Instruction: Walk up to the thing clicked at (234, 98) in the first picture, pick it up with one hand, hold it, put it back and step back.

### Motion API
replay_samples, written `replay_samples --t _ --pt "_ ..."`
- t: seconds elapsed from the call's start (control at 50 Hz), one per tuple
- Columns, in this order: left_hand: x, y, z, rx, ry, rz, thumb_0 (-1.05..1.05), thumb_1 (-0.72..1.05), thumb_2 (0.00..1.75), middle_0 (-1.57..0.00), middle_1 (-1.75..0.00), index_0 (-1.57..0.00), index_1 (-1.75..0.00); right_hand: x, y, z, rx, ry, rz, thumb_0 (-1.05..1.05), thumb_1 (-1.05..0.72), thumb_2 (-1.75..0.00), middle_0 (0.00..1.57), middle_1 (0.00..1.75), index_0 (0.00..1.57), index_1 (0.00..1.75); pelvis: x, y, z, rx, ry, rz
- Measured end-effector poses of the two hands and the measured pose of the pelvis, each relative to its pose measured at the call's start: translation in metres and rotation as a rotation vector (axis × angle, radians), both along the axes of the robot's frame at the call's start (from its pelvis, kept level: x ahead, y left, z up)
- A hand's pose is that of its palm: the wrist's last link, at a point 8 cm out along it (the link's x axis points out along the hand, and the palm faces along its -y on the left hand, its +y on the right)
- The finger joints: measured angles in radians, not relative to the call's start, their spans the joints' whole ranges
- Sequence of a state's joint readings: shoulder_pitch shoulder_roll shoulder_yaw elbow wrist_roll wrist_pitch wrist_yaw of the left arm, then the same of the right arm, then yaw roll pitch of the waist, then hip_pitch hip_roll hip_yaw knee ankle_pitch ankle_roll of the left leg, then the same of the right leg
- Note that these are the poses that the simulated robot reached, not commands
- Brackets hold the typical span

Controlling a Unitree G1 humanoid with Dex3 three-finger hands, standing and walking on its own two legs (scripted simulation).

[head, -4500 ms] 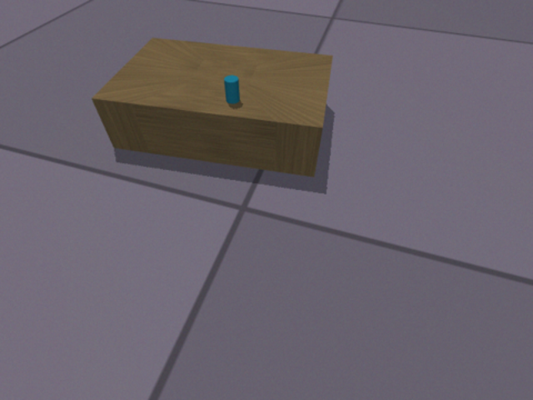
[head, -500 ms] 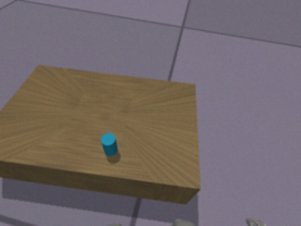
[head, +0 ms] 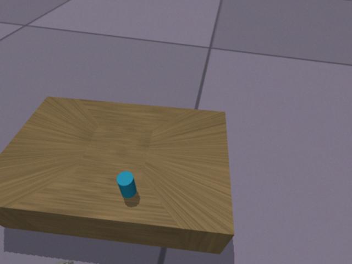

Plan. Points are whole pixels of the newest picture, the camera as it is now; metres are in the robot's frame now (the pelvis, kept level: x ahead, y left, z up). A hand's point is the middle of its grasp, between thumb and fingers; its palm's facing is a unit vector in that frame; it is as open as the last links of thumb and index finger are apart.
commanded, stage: walk up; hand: left
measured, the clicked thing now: (127, 184) +0.51 +0.21 -0.39
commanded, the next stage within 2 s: stand in 0.70 s
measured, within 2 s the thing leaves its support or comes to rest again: neither
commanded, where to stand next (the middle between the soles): +0.07 -0.01 m, yaw +1 degrees
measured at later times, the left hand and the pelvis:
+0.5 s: hand out of the picture +0.08 +0.25 -0.15, palm faces +0.00 -0.94 -0.33, open 7.4 cm; pelvis +0.01 +0.00 +0.01, yaw +0 degrees
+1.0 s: hand out of the picture +0.10 +0.26 -0.15, palm faces -0.01 -0.94 -0.34, open 7.4 cm; pelvis +0.02 +0.00 +0.01, yaw +1 degrees
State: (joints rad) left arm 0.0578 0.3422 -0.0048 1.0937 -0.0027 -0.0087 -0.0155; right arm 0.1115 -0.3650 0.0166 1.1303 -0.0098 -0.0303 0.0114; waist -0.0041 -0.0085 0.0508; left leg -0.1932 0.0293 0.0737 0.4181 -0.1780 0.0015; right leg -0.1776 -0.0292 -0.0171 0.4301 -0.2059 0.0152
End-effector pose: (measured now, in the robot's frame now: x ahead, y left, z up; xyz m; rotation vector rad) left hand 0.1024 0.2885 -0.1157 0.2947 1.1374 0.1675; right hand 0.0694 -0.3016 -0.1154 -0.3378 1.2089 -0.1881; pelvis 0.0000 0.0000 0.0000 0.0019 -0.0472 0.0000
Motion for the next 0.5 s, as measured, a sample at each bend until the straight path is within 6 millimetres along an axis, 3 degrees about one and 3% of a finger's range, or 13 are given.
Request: replay_samples --t 0.18,0.36,0.5 --pt "-0.008 0.0 -0.002 -0.004 0.052 0.01 0.0 0.9 0.89 -0.21 -0.3 -0.2 -0.3 0.005 -0.006 0.007 -0.02 -0.002 -0.015 0.01 -0.9 -0.9 0.2 0.3 0.21 0.3 0.003 0.0 0.004 -0.004 0.005 -0.002" --pt "-0.028 0.006 -0.002 0.01 0.12 0.046 0.01 0.9 0.89 -0.21 -0.3 -0.2 -0.3 0.012 0.002 0.001 0.008 0.018 -0.006 0.01 -0.9 -0.9 0.2 0.3 0.21 0.3 0.008 0.0 0.005 -0.006 0.012 0.002" --pt "-0.031 0.009 -0.001 0.015 0.131 0.066 0.01 0.9 0.89 -0.21 -0.3 -0.2 -0.3 0.02 0.01 -0.001 0.023 0.017 -0.003 0.01 -0.9 -0.9 0.2 0.3 0.21 0.3 0.013 0.001 0.006 -0.005 0.012 0.007"
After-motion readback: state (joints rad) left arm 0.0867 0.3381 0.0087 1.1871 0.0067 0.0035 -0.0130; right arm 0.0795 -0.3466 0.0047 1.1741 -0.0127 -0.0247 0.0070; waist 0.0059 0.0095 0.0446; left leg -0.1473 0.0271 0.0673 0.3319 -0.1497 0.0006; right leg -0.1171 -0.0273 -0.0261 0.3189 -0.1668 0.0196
